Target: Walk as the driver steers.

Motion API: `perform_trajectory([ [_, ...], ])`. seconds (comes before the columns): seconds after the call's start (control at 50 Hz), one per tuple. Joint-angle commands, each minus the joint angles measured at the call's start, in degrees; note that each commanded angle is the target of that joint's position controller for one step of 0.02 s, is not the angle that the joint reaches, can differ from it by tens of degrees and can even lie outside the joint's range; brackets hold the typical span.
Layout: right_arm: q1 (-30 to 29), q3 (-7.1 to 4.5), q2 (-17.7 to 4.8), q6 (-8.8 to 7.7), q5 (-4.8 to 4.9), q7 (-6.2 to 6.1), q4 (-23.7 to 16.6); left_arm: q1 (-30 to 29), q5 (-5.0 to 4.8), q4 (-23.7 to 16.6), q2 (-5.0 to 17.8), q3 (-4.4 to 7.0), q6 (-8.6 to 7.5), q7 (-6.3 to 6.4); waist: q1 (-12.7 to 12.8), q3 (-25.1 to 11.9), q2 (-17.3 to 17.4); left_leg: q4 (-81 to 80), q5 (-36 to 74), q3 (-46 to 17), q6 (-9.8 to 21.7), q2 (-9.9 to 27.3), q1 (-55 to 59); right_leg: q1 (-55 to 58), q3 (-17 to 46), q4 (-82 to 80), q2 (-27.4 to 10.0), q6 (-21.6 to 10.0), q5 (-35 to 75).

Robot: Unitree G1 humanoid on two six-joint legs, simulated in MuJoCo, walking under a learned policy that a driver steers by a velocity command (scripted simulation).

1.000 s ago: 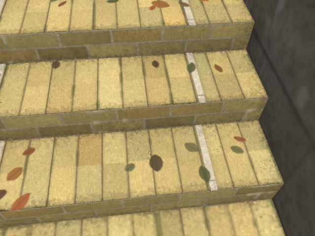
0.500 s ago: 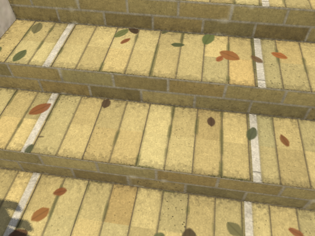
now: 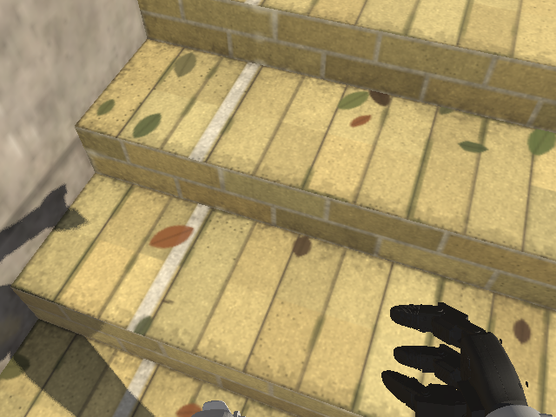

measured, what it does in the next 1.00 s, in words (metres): climbs, turning right: right foot 0.15 m higher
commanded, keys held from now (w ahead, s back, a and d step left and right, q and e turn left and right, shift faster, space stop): w+e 1.00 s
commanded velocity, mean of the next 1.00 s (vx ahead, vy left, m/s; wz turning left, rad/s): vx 0.50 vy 0.00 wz -0.49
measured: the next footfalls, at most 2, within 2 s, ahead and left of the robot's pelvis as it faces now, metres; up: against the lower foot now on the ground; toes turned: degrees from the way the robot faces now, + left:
right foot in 0.58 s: +0.48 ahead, -0.13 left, +0.15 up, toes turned -22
left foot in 1.10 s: +0.87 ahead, -0.13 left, +0.31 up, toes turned -33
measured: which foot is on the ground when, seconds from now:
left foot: down 0.00-0.58, up 0.60-1.00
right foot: up 0.00-0.56, down 0.58-1.00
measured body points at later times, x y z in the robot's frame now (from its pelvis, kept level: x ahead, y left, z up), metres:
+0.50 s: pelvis +0.26 +0.01 +0.14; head +0.28 +0.02 +0.59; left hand +0.50 +0.10 +0.04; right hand +0.16 -0.17 -0.01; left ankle +0.15 +0.11 -0.60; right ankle +0.40 -0.13 -0.36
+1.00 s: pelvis +0.56 -0.09 +0.30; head +0.56 -0.14 +0.74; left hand +0.61 +0.10 +0.16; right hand +0.72 -0.31 +0.24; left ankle +0.77 -0.06 -0.17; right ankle +0.44 -0.11 -0.44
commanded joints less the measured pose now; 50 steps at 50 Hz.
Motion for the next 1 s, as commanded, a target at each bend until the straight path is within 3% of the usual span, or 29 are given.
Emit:
perform_trajectory([
  [0.02,29.12,-8.17,-19.22,0.72,-2.59,-1.68,7.26,3.9,-2.77,-3.14,8.72,4.52,-3.78,-3.44,-9.41,-37.85,11.67,-54.4,-0.4,-60.0,9.8,22.22,59.52,-31.3,16.23,62.5,13.37,-1.71,-4.9],
  [0.04,24.5,-7.3,-15.55,0.37,0.72,-0.58,9.99,-6.11,-3.03,-7.63,4.47,3.52,-2.04,-2.79,-8.03,-22.01,6.69,-55.87,-17.01,-52.18,7.06,20.01,47.93,-38.74,8.4,66.73,10.13,-2.44,-6.04],
  [0.06,20.74,-6.54,-11.27,-0.17,1.27,0.04,13.9,-13.67,-1.49,-11.72,3.08,2.95,-0.65,-1.76,-5.76,-9.22,4.34,-53.95,-22.17,-40.85,4.53,17.3,37.08,-44.29,5.86,66.96,7.1,-5.22,-3.69],
  [0.1,12.99,-4.61,-2.93,-1.4,-1.22,1.27,17.76,-12.29,-1.53,-13.95,2.8,2.68,1.08,-0.89,1.12,-3.03,7.1,-51.53,-12.22,-23.91,1.8,14.35,25.03,-42.55,5.65,71.53,4.75,-9.21,-0.83],
  [0.16,16.03,-4.28,-1.02,-1.82,-0.73,1.35,23.69,-12.55,-1.18,-15.72,-1.43,0.43,2.09,-1.05,3.12,-1.01,5.9,-56.12,-2.23,-12.52,-0.2,13.74,28.46,-53.58,5.77,73.44,5.73,-11.38,4.7],
  [0.22,15.82,-4.14,-2.94,-1.81,-1.86,-0.56,24.08,-15.16,0.19,-16.57,2.27,0.85,3.05,-0.83,2.51,-1.14,3.32,-60.3,6.71,-2.8,0.1,12.11,31.15,-58.2,4.69,66.45,7.29,-8.41,12.89],
  [0.24,19.62,-3.73,-3.24,-1.63,-3.03,-0.82,25.55,-15.0,0.09,-15.11,0.75,0.51,3.77,-0.59,0.7,-1.6,4.69,-59.36,6.3,-3.77,2.0,14.32,34.47,-64.08,1.56,81.77,9.64,-7.28,10.12],
  [0.28,22.43,-3.13,-3.56,-0.65,-2.43,-0.96,27.21,-15.28,-0.08,-15.93,-0.25,-0.06,4.22,-0.27,0.56,0.41,2.96,-58.78,5.77,-2.9,1.36,14.84,38.35,-73.91,3.19,90.11,9.86,-6.94,6.47],
  [0.38,28.09,-2.91,-5.72,0.7,-3.45,-2.94,28.28,-31.54,0.52,-24.51,-0.63,-1.79,3.37,-0.97,-4.05,4.18,3.35,-59.65,12.05,2.46,0.32,14.87,48.19,-87.3,-0.73,87.63,8.7,-5.31,5.12],
  [0.44,32.44,-3.28,-7.54,1.04,-1.88,-5.67,28.8,-37.85,-0.11,-29.64,-0.4,-3.05,2.84,-1.84,-4.99,3.72,4.73,-64.57,11.91,3.81,-0.6,14.42,50.78,-86.17,-5.36,71.07,5.25,-4.51,5.14],
  [0.46,31.57,-4.69,-12.05,1.07,-0.94,-6.57,28.89,-38.4,-0.13,-30.79,-1.86,-4.19,2.81,-2.95,-3.75,2.15,7.05,-71.06,17.35,5.59,0.76,16.24,50.88,-79.19,-8.4,62.14,1.57,-5.26,-0.36],
  [0.48,31.82,-5.44,-12.97,1.3,-0.21,-6.89,28.79,-40.95,-0.14,-31.57,-1.45,-4.29,2.73,-3.64,-4.83,2.35,5.43,-72.63,21.59,7.06,1.49,16.08,52.54,-74.41,-10.43,55.11,1.53,-5.93,-3.85],
  [0.52,27.45,-5.95,-14.94,0.71,0.87,-6.14,27.28,-38.81,0.27,-30.39,-0.31,-2.75,1.7,-4.15,-1.62,-2.82,4.2,-64.37,70.42,13.02,1.83,13.6,50.82,-50.69,-19.59,40.23,9.12,-10.05,-11.4],
  [0.54,28.97,-6.06,-17.26,0.88,0.88,-6.1,27.72,-33.68,0.59,-29.19,0.23,-1.93,1.78,-4.16,1.39,-7.98,10.54,-58.11,103.15,11.74,4.09,17.38,54.59,-42.36,-21.17,42.87,12.76,-11.62,-11.06],
  [0.56,25.73,-6.72,-20.37,1.33,0.98,-5.9,26.14,-24.35,0.11,-27.35,4.96,0.21,1.51,-4.06,7.15,-12.04,16.82,-47.42,121.3,10.77,4.46,17.41,59.35,-35.91,-19.36,35.26,16.03,-14.02,-15.17],
  [0.58,22.7,-7.07,-21.07,1.69,1.51,-5.3,23.36,-15.57,-0.02,-24.28,10.79,2.94,1.51,-4.46,10.59,-16.51,17.43,-34.24,119.77,9.74,3.13,14.3,58.46,-24.79,-14.3,23.01,18.58,-16.07,-11.62],
  [0.6,23.14,-6.27,-16.33,0.25,0.55,-4.56,19.35,-10.67,0.64,-23.24,17.71,5.66,2.49,-3.94,9.93,-20.6,5.27,-14.41,87.67,6.6,-1.0,8.46,35.27,-4.91,12.32,12.84,8.93,-22.17,-16.69],
  [0.62,20.44,-4.9,-10.24,-2.43,-0.09,-1.78,17.87,-8.29,1.21,-21.03,20.62,6.35,3.08,-2.31,6.18,-26.99,-11.04,3.87,13.02,-4.17,-3.51,-6.17,20.77,3.44,48.74,-12.69,-1.79,-26.84,-36.18],
  [0.64,16.28,-6.51,-11.84,-3.99,1.18,0.24,16.52,-7.34,2.83,-19.96,16.55,5.16,2.09,-1.13,5.38,-26.52,-7.02,19.35,11.64,-17.03,-1.77,-6.41,15.18,1.54,56.64,-20.32,-4.64,-22.24,-41.69],
  [0.68,7.3,-5.11,-5.72,-4.45,1.48,1.33,11.04,-8.92,2.33,-15.78,5.02,1.33,0.72,-2.29,0.33,-6.14,1.66,30.72,14.41,-15.06,1.5,-3.65,5.33,-19.89,42.37,-15.45,-2.25,-16.71,-32.55],
  [0.7,7.92,-4.53,-3.37,-4.2,0.2,0.48,10.44,-11.68,1.69,-14.6,2.71,0.84,0.24,-2.76,-3.27,-3.21,4.48,33.91,15.79,-13.85,2.89,-1.74,4.85,-26.62,31.85,-12.66,0.95,-14.81,-25.76],
  [0.72,10.77,-3.42,-2.23,-4.22,-0.98,0.86,9.47,-12.4,2.05,-13.12,0.95,0.21,-0.09,-2.9,-5.06,-3.49,1.27,41.29,15.01,-13.26,4.37,-1.29,1.56,-27.16,27.03,-13.12,3.94,-14.18,-19.85],
  [0.76,13.98,-1.37,1.46,-3.98,-0.96,1.79,8.97,-10.32,1.58,-10.45,1.56,0.17,0.45,-3.71,-6.97,-4.37,0.15,50.81,16.41,-11.38,4.53,-1.31,-9.11,-22.18,19.25,-10.51,5.77,-12.5,-8.5],
  [0.82,11.25,-0.84,-1.44,-3.29,-0.25,1.5,8.2,-13.05,1.64,-11.82,2.22,-0.35,0.52,-3.37,-7.99,-1.54,3.66,39.09,20.16,-7.63,1.37,1.62,-11.3,-31.03,12.36,-11.8,7.17,-10.74,-7.08],
  [0.86,5.58,0.44,1.41,-2.88,-0.74,0.46,5.89,-8.03,2.33,-9.29,2.63,-0.53,0.44,-2.85,-5.38,-1.55,-2.55,47.61,20.8,-3.72,-1.56,0.83,-16.85,-31.36,15.3,-12.62,6.82,-12.38,-7.32],
  [0.9,1.0,1.56,3.16,-3.24,0.23,0.21,3.36,-4.21,2.42,-7.5,3.49,-0.59,1.01,-2.37,-2.76,-0.8,-6.9,52.26,15.92,-3.02,-2.35,0.97,-27.39,-24.12,19.86,-14.13,5.03,-13.56,-9.04],
  [0.92,-5.74,2.69,4.18,-3.92,-0.43,0.26,0.33,-1.43,1.34,-6.66,3.78,-0.35,1.8,-2.22,-0.66,-0.39,-5.51,42.94,15.43,-2.54,-2.69,1.54,-29.53,-22.09,21.2,-14.86,5.83,-12.74,-10.98],
  [0.96,-14.0,3.01,3.25,-4.97,-0.93,-0.21,-3.18,3.51,1.11,-5.77,2.65,-0.45,2.36,-0.64,3.16,-1.66,-5.84,30.39,17.62,-0.07,-4.52,0.63,-28.14,-18.19,24.3,-17.73,4.22,-14.39,-6.07],
  [1.0,-19.57,3.67,4.45,-5.1,-1.88,-0.47,-7.1,1.69,-0.4,-7.34,4.94,1.0,2.79,1.78,1.96,-4.23,-8.21,12.19,9.49,-0.41,-4.79,2.72,-10.53,-18.79,24.97,-29.0,-0.17,-17.4,6.36],
])
Velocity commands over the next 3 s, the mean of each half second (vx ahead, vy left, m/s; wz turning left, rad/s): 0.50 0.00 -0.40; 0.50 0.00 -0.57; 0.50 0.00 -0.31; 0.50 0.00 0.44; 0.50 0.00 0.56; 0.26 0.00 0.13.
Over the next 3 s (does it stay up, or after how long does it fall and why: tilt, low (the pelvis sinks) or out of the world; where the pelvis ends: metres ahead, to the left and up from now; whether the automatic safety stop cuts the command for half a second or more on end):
stays up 1.50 -0.51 0.59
